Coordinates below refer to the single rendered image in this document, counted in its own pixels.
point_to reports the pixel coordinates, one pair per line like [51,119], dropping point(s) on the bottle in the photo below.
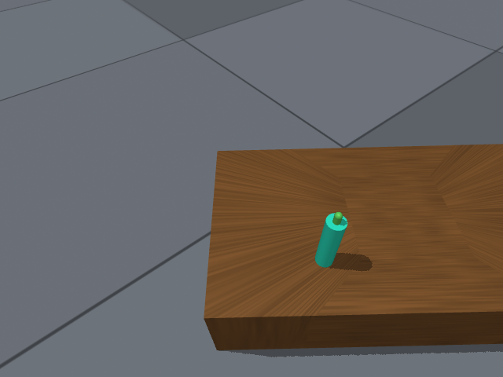
[332,234]

